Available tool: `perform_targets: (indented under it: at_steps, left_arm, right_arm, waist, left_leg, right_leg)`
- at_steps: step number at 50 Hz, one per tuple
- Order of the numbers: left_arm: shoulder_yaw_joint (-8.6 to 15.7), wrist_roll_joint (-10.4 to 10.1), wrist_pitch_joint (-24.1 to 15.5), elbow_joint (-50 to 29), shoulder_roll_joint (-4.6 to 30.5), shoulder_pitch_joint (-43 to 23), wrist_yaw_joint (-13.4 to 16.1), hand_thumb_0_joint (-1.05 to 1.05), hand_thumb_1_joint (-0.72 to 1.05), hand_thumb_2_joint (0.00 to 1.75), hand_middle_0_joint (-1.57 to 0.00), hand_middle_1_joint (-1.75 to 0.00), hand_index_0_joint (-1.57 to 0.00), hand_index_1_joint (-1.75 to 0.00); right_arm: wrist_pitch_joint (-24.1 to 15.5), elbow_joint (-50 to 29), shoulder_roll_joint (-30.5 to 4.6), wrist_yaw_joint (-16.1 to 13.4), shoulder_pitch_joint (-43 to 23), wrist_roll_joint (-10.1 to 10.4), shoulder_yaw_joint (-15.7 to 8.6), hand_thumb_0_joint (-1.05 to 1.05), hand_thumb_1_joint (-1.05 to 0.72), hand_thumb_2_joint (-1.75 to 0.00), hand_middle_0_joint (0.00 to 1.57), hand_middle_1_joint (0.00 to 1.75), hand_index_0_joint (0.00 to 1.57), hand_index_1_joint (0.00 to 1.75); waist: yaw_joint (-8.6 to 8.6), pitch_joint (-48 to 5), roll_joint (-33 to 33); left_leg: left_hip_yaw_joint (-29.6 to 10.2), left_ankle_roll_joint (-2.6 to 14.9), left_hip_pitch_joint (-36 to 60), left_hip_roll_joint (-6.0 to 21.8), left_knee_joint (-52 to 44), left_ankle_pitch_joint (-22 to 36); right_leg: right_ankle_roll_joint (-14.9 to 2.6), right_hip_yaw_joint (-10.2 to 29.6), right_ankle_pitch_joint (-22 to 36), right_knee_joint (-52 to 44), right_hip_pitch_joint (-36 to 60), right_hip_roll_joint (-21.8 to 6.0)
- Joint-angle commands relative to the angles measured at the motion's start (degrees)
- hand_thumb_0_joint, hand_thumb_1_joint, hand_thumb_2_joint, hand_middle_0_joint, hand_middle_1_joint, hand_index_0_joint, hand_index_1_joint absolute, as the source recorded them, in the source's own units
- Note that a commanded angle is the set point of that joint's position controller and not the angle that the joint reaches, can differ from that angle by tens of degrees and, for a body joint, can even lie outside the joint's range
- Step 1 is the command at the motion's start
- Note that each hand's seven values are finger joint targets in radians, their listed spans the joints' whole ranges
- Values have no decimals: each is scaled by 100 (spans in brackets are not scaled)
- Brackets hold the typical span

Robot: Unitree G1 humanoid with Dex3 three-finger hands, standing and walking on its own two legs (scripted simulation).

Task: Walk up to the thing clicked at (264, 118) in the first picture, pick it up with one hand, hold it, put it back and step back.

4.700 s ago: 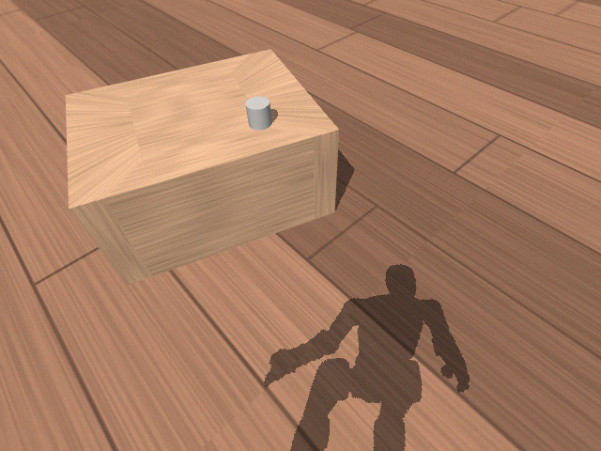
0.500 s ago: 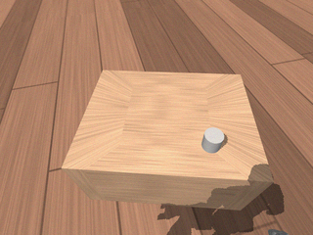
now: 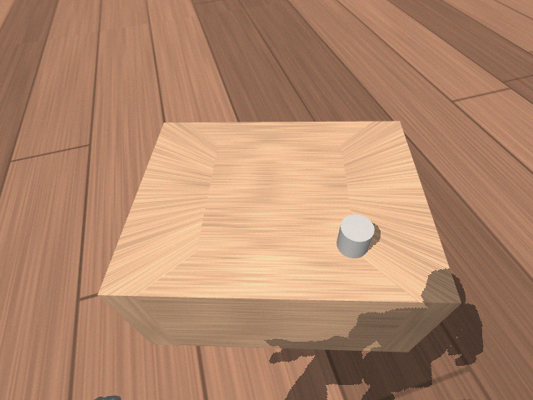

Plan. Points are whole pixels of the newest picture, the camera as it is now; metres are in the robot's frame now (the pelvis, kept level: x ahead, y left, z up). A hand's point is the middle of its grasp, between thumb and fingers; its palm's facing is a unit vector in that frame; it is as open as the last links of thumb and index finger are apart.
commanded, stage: walk up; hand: right
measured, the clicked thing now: (354, 236) +0.55 -0.18 -0.28
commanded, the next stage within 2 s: stand in 0.52 s
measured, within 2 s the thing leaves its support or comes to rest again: neither
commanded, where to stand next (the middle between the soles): +0.07 +0.01 m, yaw +2 degrees
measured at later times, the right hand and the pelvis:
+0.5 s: hand out of the picture +0.10 -0.26 -0.15, palm faces +0.03 +0.95 -0.32, open 7.4 cm; pelvis +0.00 +0.00 +0.00, yaw -1 degrees
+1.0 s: hand out of the picture +0.07 -0.26 -0.15, palm faces +0.00 +0.94 -0.34, open 7.4 cm; pelvis -0.01 -0.01 +0.01, yaw +0 degrees
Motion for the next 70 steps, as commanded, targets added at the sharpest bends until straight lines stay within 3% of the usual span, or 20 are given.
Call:
perform_targets:
  at_steps: [1, 7, 16, 25, 26, 30, 33, 37, 43, 49, 55, 61, 70]
  left_arm:
    - [286, 16, -127, -348, 1328, -197, 84, 0, 90, 90, -20, -30, -20, -30]
    - [307, 21, -123, -356, 1340, -112, 100, 0, 90, 90, -20, -30, -20, -30]
    - [291, 11, -87, -356, 1263, -70, 93, 0, 90, 90, -20, -30, -20, -30]
    - [308, 26, -122, -386, 1334, -107, 108, 0, 90, 90, -20, -30, -20, -30]
    - [235, -59, -75, -371, 1095, -356, 65, 0, 90, 90, -20, -30, -20, -30]
    - [243, -67, -41, -318, 1083, -182, 31, 0, 90, 90, -20, -30, -20, -30]
    - [269, -67, -32, -269, 1129, -219, 25, 0, 90, 90, -20, -30, -20, -30]
    - [271, -43, -46, -230, 1103, -192, -4, 0, 90, 90, -20, -30, -20, -30]
    - [310, -28, -24, -192, 1075, -228, -35, 0, 90, 90, -20, -30, -20, -30]
    - [318, -23, -47, -207, 1061, -234, -37, 0, 90, 90, -20, -30, -20, -30]
    - [312, -40, -29, -190, 1033, -188, -37, 0, 90, 90, -20, -30, -20, -30]
    - [309, -35, -34, -182, 1053, -159, -33, 0, 90, 90, -20, -30, -20, -30]
    - [314, -34, -28, -172, 1049, -118, -39, 0, 90, 90, -20, -30, -20, -30]
  right_arm:
    - [-171, -447, -1256, -98, -360, 18, -271, 0, -90, -90, 20, 30, 20, 30]
    - [-165, -444, -1242, -113, -280, 6, -282, 0, -90, -90, 20, 30, 20, 30]
    - [-163, -470, -1272, -122, -308, 9, -293, 0, -90, -90, 20, 30, 20, 30]
    - [-131, -507, -1212, -107, -274, 15, -306, 0, -90, -90, 20, 30, 20, 30]
    - [-180, -410, -994, -150, -327, 114, -158, 0, -90, -90, 20, 30, 20, 30]
    - [-254, -278, -1150, -193, -353, 88, -144, 0, -90, -90, 20, 30, 20, 30]
    - [-262, -229, -1108, -203, -352, 75, -103, 0, -90, -90, 20, 30, 20, 30]
    - [-295, -153, -1111, -204, -407, 75, -81, 0, -90, -90, 20, 30, 20, 30]
    - [-326, -90, -1103, -217, -373, 51, -83, 0, -90, -90, 20, 30, 20, 30]
    - [-357, -70, -1074, -229, -332, 50, -68, 0, -90, -90, 20, 30, 20, 30]
    - [-341, -31, -1092, -227, -245, 51, -45, 0, -90, -90, 20, 30, 20, 30]
    - [-342, -26, -1104, -230, -248, 52, -31, 0, -90, -90, 20, 30, 20, 30]
    - [-328, -36, -1141, -234, -179, 59, -21, 0, -90, -90, 20, 30, 20, 30]
  waist:
    - [2, -523, -31]
    - [2, -664, -89]
    - [15, -522, 62]
    - [-32, -445, -205]
    - [-143, -560, -424]
    - [-49, -627, -172]
    - [-61, -560, -171]
    - [-46, -602, -43]
    - [-50, -454, -4]
    - [-40, -587, -110]
    - [-53, -475, -75]
    - [-35, -538, -133]
    - [-33, -441, -82]
  left_leg:
    - [-904, 68, 622, 812, -485, 488]
    - [-763, 87, 731, 792, -297, 917]
    - [-876, 190, 655, 937, -513, 667]
    - [-686, 31, 751, 718, -251, 662]
    - [-923, 35, 889, 933, -509, 1365]
    - [-881, -22, 1080, 957, -528, 1774]
    - [-886, -69, 874, 919, -688, 1248]
    - [-891, -91, 888, 915, -766, 1156]
    - [-967, -118, 701, 906, -1011, 417]
    - [-957, -106, 875, 944, -836, 1187]
    - [-986, -122, 670, 893, -898, 778]
    - [-987, -97, 746, 927, -803, 1153]
    - [-974, -95, 701, 906, -832, 965]
  right_leg:
    - [-324, 257, 1173, -293, -424, -438]
    - [-347, 312, 1523, -294, -342, -495]
    - [-303, 179, 1193, -128, -425, -348]
    - [-376, 484, 1467, -434, -580, -542]
    - [-304, 414, 1750, -531, -498, -555]
    - [-233, 371, 1755, -693, -318, -541]
    - [-238, 402, 1437, -830, -203, -575]
    - [-239, 404, 1394, -945, -138, -600]
    - [-276, 397, 836, -1014, -266, -569]
    - [-276, 391, 1205, -987, -204, -615]
    - [-277, 375, 975, -1060, -219, -610]
    - [-284, 362, 1203, -1037, -159, -640]
    - [-276, 355, 1044, -1077, -235, -641]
